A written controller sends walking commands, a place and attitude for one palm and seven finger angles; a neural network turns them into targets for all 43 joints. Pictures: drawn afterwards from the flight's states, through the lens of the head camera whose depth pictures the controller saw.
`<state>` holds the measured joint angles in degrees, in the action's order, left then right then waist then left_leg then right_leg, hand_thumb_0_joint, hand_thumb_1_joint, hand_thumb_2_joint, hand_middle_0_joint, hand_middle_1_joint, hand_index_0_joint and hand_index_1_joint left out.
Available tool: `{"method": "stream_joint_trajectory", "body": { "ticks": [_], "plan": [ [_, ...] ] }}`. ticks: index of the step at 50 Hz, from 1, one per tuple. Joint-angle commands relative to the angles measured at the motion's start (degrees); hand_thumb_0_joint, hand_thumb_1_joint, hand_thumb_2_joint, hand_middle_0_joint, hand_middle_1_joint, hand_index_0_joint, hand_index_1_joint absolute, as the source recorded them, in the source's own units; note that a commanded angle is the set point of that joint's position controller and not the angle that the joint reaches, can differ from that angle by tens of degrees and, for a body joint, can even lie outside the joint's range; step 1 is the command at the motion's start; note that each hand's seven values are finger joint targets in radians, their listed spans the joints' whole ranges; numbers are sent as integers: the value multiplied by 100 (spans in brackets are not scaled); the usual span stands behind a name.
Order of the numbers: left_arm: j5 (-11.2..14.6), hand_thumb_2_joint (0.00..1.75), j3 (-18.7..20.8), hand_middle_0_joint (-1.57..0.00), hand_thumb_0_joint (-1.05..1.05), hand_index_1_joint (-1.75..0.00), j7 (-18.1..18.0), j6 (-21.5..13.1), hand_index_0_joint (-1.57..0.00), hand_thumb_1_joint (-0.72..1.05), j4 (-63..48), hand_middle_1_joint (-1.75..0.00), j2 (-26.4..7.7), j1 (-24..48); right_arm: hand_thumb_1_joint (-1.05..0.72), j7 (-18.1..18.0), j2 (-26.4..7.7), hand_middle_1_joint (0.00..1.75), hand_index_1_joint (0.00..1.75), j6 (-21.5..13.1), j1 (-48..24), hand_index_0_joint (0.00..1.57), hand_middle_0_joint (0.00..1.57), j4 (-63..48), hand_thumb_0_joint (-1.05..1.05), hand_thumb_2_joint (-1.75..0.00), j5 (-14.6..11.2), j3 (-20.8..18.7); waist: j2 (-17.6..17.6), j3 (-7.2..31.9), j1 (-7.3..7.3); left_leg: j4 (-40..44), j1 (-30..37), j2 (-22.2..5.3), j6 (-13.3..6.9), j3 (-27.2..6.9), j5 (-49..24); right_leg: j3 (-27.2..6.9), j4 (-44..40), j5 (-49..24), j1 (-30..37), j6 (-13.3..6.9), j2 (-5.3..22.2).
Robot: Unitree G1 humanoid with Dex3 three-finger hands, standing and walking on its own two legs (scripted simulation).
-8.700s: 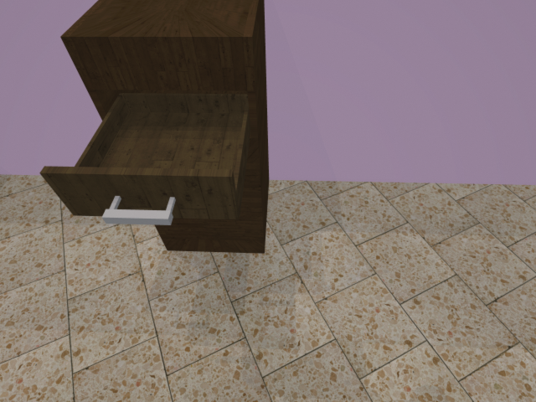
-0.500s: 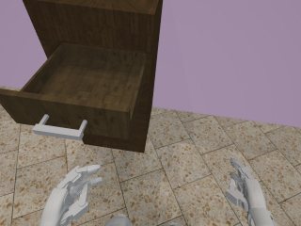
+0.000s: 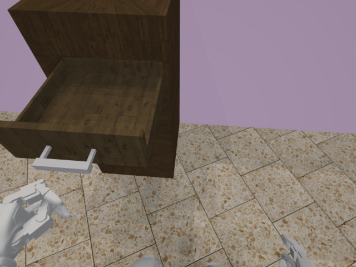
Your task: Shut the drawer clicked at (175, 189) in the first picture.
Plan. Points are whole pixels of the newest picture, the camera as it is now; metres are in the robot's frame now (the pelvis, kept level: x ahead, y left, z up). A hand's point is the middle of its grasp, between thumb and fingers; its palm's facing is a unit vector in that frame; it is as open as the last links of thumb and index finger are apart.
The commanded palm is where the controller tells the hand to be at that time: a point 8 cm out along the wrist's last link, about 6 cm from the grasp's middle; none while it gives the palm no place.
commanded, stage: raise the hand and make a fist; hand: left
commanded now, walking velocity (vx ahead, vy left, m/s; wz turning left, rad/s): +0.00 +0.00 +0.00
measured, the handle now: (66, 158) +0.36 +0.30 +0.01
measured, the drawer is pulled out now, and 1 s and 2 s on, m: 0.30 0.30 0.30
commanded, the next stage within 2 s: bring the fist close to the handle in 0.94 s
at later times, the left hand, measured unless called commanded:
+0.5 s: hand (30, 222) +0.19 +0.26 +0.10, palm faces -0.04 -1.00 -0.07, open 3.2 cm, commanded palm +0.15 +0.32 +0.11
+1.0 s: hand (26, 221) +0.19 +0.26 +0.11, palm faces +0.03 -0.99 -0.13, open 3.3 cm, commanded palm +0.15 +0.31 +0.11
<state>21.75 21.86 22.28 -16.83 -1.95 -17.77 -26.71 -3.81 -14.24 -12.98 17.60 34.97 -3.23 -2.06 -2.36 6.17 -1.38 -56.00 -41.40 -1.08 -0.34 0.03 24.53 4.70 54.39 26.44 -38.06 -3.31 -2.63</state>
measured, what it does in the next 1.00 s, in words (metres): stands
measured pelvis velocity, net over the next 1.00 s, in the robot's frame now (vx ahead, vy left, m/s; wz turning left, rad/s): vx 0.00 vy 0.02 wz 0.03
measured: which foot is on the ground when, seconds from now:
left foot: down 0.00-1.00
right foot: down 0.00-1.00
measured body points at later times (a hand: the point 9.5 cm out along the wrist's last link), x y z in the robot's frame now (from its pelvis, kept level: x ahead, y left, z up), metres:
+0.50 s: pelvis +0.01 +0.04 +0.02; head +0.03 +0.05 +0.47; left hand +0.18 +0.31 +0.11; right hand +0.24 -0.15 -0.02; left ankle +0.03 +0.11 -0.68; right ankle +0.01 -0.08 -0.68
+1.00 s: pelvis +0.00 +0.02 +0.02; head +0.01 +0.02 +0.47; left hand +0.18 +0.31 +0.12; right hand +0.19 -0.21 -0.04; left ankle +0.03 +0.11 -0.68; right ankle +0.01 -0.08 -0.68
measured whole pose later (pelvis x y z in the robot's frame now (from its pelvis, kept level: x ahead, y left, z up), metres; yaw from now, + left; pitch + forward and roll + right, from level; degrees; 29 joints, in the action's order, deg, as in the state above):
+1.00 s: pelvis +0.00 +0.02 +0.02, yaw +2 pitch +4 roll -2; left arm 20.1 19.0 21.7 -12.0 -6.7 -19.7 -27.0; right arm -4.0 -14.6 -16.9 14.6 33.4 -3.5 2.1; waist -2.8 4.3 0.4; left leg -48.8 -31.3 0.4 -1.9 -1.0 22.0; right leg 5.4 45.2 23.3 -26.5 -2.0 -1.6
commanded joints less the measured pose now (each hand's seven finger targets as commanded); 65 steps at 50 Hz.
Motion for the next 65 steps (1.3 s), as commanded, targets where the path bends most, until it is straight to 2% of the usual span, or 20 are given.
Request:
{"method": "stream_joint_trajectory", "body": {
  "ticks": [1, 3, 6, 7, 10, 13, 17, 20, 25, 29, 35, 40, 42, 44, 48, 52, 54, 56, 60, 65],
  "plan": [
    [32, 90, -22, -118, 0, -136, 367, -472, -118, 90, -747, -136, -688, -269, -90, -8, -680, 30, 30, -619, -881, 20, 20, -1141, 0, -90, -32, -211, 503, 594, 77, 615, 365, 141, -133, -266, -899, -873, -1351, -757, 487, 497, 336],
    [135, 90, -72, -122, 0, -140, 523, -568, -122, 90, -1013, -140, -759, -34, -90, -41, -763, 30, 30, -780, -768, 20, 20, -1148, 0, -90, -39, -181, 277, 793, 50, 715, 626, 139, -161, -284, -869, -717, -1368, -446, 458, 367, 255],
    [201, 90, 281, -128, 0, -147, 400, -790, -128, 90, -1579, -147, -1086, 135, -90, -71, -800, 30, 30, -948, -697, 20, 20, -1032, 0, -90, 15, -174, -131, 1136, 155, 865, 1149, 89, -158, -357, -1219, -385, -1112, -874, 553, 208, 131],
    [168, 90, 238, -130, 0, -149, 307, -842, -130, 90, -1713, -149, -1013, 66, -90, -63, -764, 30, 30, -974, -708, 20, 20, -1027, 0, -90, 29, -159, -214, 1194, 185, 943, 1320, 74, -140, -380, -1313, -253, -1027, -984, 534, 184, 108],
    [38, 90, 354, -136, 0, -156, -5, -810, -136, 90, -1800, -156, -1069, 29, -90, -26, -730, 30, 30, -942, -775, 20, 20, -936, 0, -90, 73, -130, -530, 1040, 234, 1080, 1528, 33, -72, -467, -1407, -93, -946, -1055, 443, 128, 71],
    [-72, 90, 62, -140, 0, -160, -44, -511, -140, 90, -1654, -160, -752, -149, -90, 13, -678, 30, 30, -825, -892, 20, 20, -1028, 0, -90, 28, -76, -662, 750, 213, 1271, 1600, -7, 9, -554, -1399, 35, -999, -1075, 456, 131, 90],
    [-165, 90, -281, -140, 0, -160, 136, 124, -140, 90, -1669, -160, -631, -170, -90, 38, -696, 30, 30, -670, -946, 20, 20, -1242, 0, -90, -14, -10, -356, 669, 200, 1450, 1704, -36, 37, -618, -1484, 73, -1160, -1236, 618, 169, 69],
    [-149, 90, -228, -140, 0, -160, 141, 365, -140, 90, -1917, -160, -757, 72, -90, 13, -714, 30, 30, -645, -993, 20, 20, -1307, 0, -90, 14, 65, -213, 539, 217, 1556, 1780, -53, 64, -706, -1514, 101, -1220, -1267, 720, 159, 27],
    [-141, 90, 49, -140, 0, -160, -88, 307, -140, 90, -2344, -160, -907, -75, -90, 47, -661, 30, 30, -636, -987, 20, 20, -1308, 0, -90, 57, 111, -383, 630, 343, 1675, 2046, -86, 207, -775, -1778, 132, -1246, -1318, 819, 130, 19],
    [-167, 90, -124, -140, 0, -160, -137, 295, -140, 90, -2149, -160, -668, -87, -90, 40, -660, 30, 30, -602, -990, 20, 20, -1297, 0, -90, 38, 142, -310, 353, 257, 1803, 1934, -88, 230, -799, -1272, 154, -1331, -1057, 726, 150, 39],
    [-245, 90, -435, -140, 0, -160, -53, 265, -140, 90, -2211, -160, -652, 139, -90, 9, -763, 30, 30, -731, -975, 20, 20, -1268, 0, -90, 43, 161, -258, 438, 157, 1808, 1914, -46, 109, -848, -830, 63, -1397, -883, 738, 164, 73],
    [-270, 90, 153, -140, 0, -160, -275, 104, -140, 90, -2207, -160, -1114, 26, -90, -5, -708, 30, 30, -769, -1010, 20, 20, -1166, 0, -90, 40, 113, -270, 507, 300, 1805, 1799, -21, 71, -719, -800, 22, -1470, -787, 928, 123, 92],
    [-193, 90, 331, -140, 0, -160, -313, 94, -140, 90, -1925, -160, -1118, -51, -90, -25, -671, 30, 30, -720, -1015, 20, 20, -1154, 0, -90, 6, 107, -127, 394, 309, 1805, 1664, -1, 57, -633, -768, 27, -1530, -721, 974, 124, 92],
    [-108, 90, 276, -140, 0, -160, -265, 77, -140, 90, -1838, -160, -1009, -30, -90, -44, -674, 30, 30, -717, -1049, 20, 20, -1164, 0, -90, -19, 131, -270, 249, 304, 1790, 1600, 29, 37, -561, -678, 7, -1583, -642, 976, 126, 104],
    [15, 90, 207, -140, 0, -160, -6, 142, -140, 90, -1486, -160, -1038, 330, -90, -100, -750, 30, 30, -768, -1017, 20, 20, -1127, 0, -90, -47, 163, -350, 143, 195, 1687, 1509, 76, -46, -456, -539, -141, -1764, -505, 951, 158, 119],
    [116, 90, 470, -140, 0, -160, 308, 93, -140, 90, -1165, -160, -1398, 548, -90, -159, -834, 30, 30, -871, -933, 20, 20, -1049, 0, -90, -44, 133, -34, 338, 165, 1484, 1443, 87, -114, -377, -729, -431, -1953, -470, 1115, 195, 163],
    [163, 90, 497, -140, 0, -160, 435, 25, -140, 90, -845, -160, -1430, 861, -90, -190, -873, 30, 30, -878, -886, 20, 20, -977, 0, -90, -21, 139, 207, 220, 88, 1366, 1311, 98, -135, -359, -806, -519, -1980, -487, 1068, 234, 190],
    [222, 90, 598, -140, 0, -160, 544, -34, -140, 90, -434, -160, -1481, 1081, -90, -208, -901, 30, 30, -859, -860, 20, 20, -879, 0, -90, -10, 143, 107, 31, 66, 1227, 1140, 97, -128, -301, -779, -659, -2016, -374, 960, 243, 212],
    [312, 90, 962, -140, 0, -160, 739, -215, -140, 90, -41, -160, -1783, 1188, -90, -198, -933, 30, 30, -839, -794, 20, 20, -849, 0, -90, 30, 113, 52, 412, 160, 946, 960, 119, -130, -241, -1133, -917, -1892, -890, 1217, 327, 332],
    [362, 90, 972, -140, 0, -160, 1003, -401, -140, 90, 213, -160, -1763, 1315, -90, -131, -941, 30, 30, -828, -709, 20, 20, -854, 0, -90, 47, 77, 61, 822, 131, 730, 863, 128, -141, -236, -1464, -1064, -1626, -1827, 1348, 497, 411]
  ]
}}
